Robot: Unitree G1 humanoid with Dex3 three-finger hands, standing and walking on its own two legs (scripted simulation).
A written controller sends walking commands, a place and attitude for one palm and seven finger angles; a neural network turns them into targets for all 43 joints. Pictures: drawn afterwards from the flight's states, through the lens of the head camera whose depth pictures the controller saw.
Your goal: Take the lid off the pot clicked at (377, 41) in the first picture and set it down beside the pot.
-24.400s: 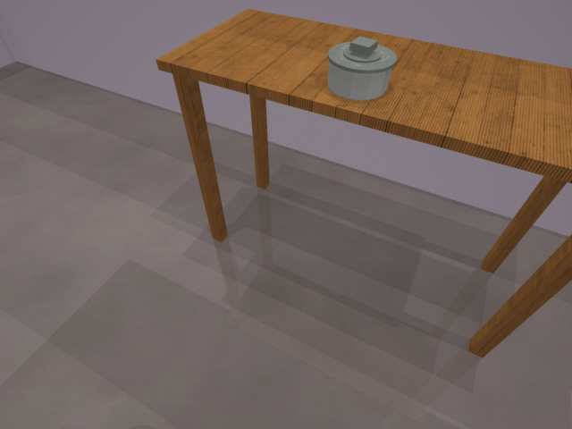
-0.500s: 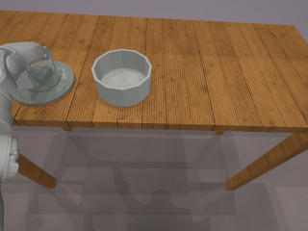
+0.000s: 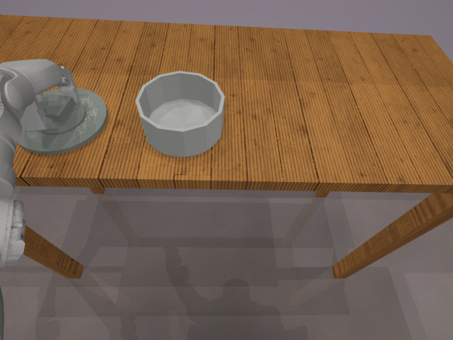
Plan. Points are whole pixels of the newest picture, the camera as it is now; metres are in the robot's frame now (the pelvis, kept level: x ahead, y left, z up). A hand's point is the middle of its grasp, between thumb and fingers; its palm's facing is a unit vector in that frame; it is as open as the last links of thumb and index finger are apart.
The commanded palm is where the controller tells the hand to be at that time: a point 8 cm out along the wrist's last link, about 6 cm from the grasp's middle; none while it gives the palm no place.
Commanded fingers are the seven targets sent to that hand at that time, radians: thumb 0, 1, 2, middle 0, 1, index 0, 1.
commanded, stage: open the fingers wide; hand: left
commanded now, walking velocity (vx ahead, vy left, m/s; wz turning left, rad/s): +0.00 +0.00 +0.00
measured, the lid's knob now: (54, 107) +0.51 +0.29 +0.11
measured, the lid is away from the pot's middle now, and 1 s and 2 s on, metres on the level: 0.23 0.23 0.23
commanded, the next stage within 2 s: raise the empty hand in 0.44 s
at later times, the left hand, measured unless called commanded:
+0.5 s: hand (37, 113) +0.47 +0.29 +0.13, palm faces -0.40 -0.07 -0.91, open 11.0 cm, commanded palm +0.48 +0.29 +0.18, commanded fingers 0.00 -0.10 0.83 -0.43 -0.70 -0.43 -0.70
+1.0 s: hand (24, 88) +0.49 +0.30 +0.17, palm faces -0.36 -0.09 -0.93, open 11.1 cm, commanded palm +0.49 +0.29 +0.24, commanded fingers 0.00 -0.10 0.83 -0.43 -0.70 -0.43 -0.70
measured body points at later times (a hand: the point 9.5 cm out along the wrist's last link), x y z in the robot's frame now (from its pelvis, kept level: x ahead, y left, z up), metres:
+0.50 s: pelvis +0.00 +0.00 +0.00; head +0.07 +0.02 +0.44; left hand +0.49 +0.30 +0.18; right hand +0.03 -0.28 -0.12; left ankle +0.00 +0.08 -0.73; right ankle -0.01 -0.15 -0.73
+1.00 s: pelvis +0.00 +0.01 +0.00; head +0.08 +0.02 +0.45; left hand +0.50 +0.30 +0.22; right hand +0.04 -0.27 -0.12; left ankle +0.00 +0.08 -0.73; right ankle -0.01 -0.15 -0.73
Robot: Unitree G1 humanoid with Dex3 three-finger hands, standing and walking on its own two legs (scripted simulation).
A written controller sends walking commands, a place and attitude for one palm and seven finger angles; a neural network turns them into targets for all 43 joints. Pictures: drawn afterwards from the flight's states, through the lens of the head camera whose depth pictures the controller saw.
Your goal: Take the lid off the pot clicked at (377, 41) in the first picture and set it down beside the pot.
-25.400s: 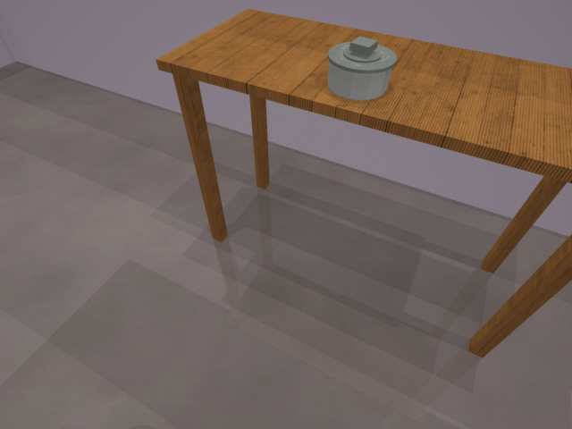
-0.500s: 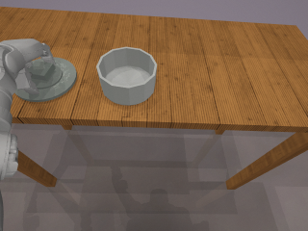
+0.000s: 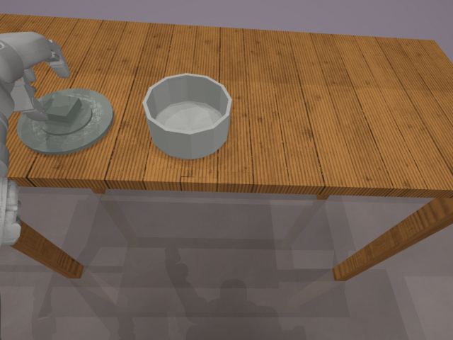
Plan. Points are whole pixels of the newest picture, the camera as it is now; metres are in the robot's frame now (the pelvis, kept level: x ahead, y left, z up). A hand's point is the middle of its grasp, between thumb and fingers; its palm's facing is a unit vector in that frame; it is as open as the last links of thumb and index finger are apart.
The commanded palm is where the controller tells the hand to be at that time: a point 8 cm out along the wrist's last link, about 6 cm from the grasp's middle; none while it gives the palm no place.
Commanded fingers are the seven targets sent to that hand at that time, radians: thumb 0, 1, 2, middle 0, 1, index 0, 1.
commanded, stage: raise the empty hand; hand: left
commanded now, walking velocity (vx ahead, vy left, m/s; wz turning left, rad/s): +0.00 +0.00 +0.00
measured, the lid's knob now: (61, 108) +0.50 +0.28 +0.10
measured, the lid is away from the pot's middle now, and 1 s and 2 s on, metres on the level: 0.23 0.23 0.23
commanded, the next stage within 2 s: draw the hand back to the body in 0.84 s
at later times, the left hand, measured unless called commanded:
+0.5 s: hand (16, 50) +0.49 +0.28 +0.23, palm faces -0.28 -0.07 -0.96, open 11.1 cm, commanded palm +0.49 +0.27 +0.29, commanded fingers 0.00 -0.10 0.83 -0.43 -0.70 -0.43 -0.70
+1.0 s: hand (3, 28) +0.49 +0.28 +0.26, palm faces -0.24 -0.07 -0.97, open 11.1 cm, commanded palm +0.47 +0.28 +0.31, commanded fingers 0.00 -0.10 0.83 -0.43 -0.70 -0.43 -0.70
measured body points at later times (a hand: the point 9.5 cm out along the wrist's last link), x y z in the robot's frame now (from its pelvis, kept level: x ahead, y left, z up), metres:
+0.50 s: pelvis +0.00 -0.01 +0.00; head +0.06 +0.00 +0.45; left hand +0.50 +0.28 +0.28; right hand +0.05 -0.28 -0.12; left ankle +0.00 +0.07 -0.73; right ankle -0.02 -0.16 -0.73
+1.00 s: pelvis +0.01 -0.02 +0.01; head +0.07 -0.02 +0.45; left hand +0.50 +0.28 +0.31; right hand +0.05 -0.29 -0.12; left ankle +0.00 +0.07 -0.73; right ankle -0.02 -0.16 -0.73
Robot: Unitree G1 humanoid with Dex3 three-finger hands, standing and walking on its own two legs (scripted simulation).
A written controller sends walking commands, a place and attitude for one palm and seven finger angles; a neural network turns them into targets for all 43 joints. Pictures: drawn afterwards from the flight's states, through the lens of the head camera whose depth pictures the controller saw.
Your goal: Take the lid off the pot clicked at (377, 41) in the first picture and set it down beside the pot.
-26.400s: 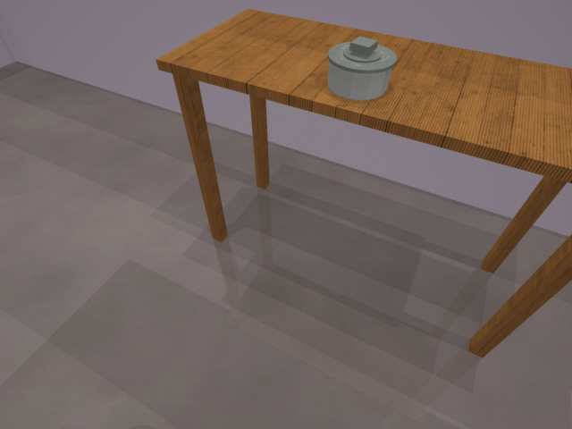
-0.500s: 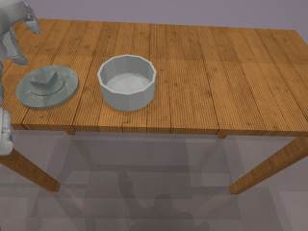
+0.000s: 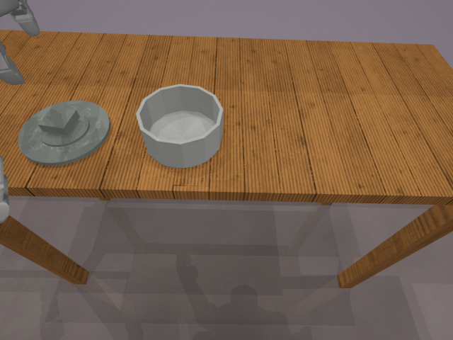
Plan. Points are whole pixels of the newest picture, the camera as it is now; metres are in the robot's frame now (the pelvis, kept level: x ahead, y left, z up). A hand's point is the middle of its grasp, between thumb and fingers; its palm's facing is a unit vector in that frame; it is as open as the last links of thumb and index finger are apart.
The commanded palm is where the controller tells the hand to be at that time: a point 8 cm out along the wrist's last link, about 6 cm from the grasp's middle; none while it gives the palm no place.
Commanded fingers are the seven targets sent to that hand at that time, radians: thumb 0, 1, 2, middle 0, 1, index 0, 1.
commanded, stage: draw the hand back to the body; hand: left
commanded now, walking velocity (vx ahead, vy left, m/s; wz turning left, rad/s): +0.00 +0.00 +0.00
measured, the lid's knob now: (59, 120) +0.50 +0.29 +0.10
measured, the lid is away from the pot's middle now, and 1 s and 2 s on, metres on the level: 0.23 0.23 0.23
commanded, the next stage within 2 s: none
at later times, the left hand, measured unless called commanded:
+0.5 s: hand out of the picture +0.43 +0.27 +0.24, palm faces +0.02 -0.46 -0.89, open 11.1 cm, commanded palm +0.38 +0.29 +0.30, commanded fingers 0.00 -0.10 0.83 -0.43 -0.70 -0.43 -0.70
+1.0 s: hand (0, 77) +0.36 +0.22 +0.29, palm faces +0.43 -0.88 -0.21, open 9.7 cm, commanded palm +0.30 +0.26 +0.29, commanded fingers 0.00 0.50 0.87 -0.29 -0.46 -0.29 -0.46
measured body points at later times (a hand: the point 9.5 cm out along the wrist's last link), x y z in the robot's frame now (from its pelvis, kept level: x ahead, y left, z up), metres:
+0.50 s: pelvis -0.01 +0.00 +0.00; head +0.03 -0.01 +0.45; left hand +0.42 +0.30 +0.29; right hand +0.15 -0.25 -0.11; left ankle -0.01 +0.09 -0.74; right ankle -0.03 -0.14 -0.74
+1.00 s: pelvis +0.00 -0.04 +0.01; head +0.01 -0.05 +0.46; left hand +0.33 +0.26 +0.30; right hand +0.14 -0.29 -0.10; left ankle -0.01 +0.09 -0.74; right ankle -0.03 -0.14 -0.74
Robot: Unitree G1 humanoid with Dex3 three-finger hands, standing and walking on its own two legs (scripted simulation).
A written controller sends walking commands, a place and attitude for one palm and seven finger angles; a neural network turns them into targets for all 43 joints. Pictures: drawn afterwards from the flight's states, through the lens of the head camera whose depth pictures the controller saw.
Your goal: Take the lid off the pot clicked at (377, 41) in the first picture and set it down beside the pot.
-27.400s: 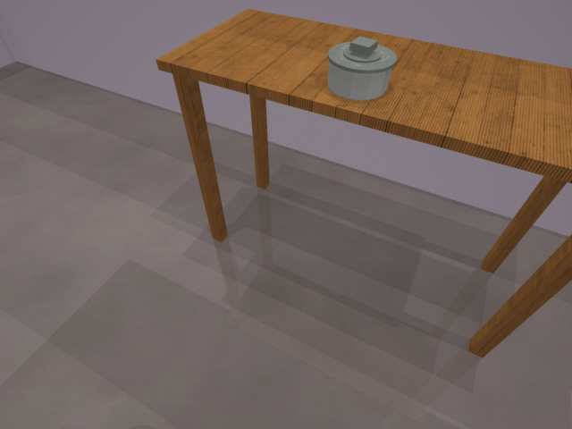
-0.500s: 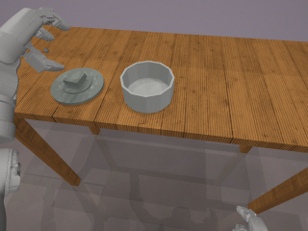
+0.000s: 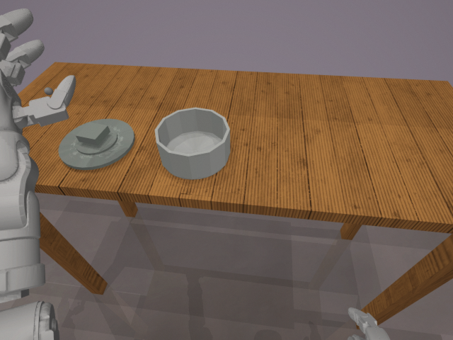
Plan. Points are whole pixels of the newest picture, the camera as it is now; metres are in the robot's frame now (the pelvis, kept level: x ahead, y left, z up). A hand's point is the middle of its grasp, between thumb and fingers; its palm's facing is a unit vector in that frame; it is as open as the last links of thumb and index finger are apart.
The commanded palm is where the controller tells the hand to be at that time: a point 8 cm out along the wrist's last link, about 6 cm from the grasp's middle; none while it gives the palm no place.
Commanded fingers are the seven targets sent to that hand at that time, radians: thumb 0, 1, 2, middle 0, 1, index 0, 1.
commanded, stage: draw the hand back to the body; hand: left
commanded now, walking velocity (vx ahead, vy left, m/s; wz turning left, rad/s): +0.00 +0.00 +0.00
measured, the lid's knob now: (93, 133) +0.50 +0.33 +0.09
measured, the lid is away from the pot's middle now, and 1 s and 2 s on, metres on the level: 0.23 0.23 0.23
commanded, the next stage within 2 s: step back with the hand held close in 1.20 s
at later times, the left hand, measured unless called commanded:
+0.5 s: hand (5, 140) +0.26 +0.26 +0.28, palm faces +0.50 -0.85 -0.18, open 7.6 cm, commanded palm +0.20 +0.29 +0.28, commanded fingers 0.00 0.90 0.90 -0.20 -0.30 -0.20 -0.30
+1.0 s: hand out of the picture +0.17 +0.26 +0.27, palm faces +0.49 -0.83 -0.26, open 7.4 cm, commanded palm +0.11 +0.30 +0.27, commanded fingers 0.00 0.90 0.90 -0.20 -0.30 -0.20 -0.30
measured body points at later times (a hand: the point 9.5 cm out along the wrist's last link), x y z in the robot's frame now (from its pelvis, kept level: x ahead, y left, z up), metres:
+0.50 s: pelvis -0.01 -0.01 +0.00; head -0.03 -0.03 +0.45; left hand +0.23 +0.30 +0.29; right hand +0.19 -0.22 -0.08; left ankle -0.01 +0.13 -0.75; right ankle -0.03 -0.10 -0.75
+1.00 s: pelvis -0.02 +0.02 +0.00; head -0.05 +0.01 +0.45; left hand +0.14 +0.31 +0.28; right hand +0.18 -0.19 -0.08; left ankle -0.01 +0.13 -0.75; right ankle -0.03 -0.10 -0.75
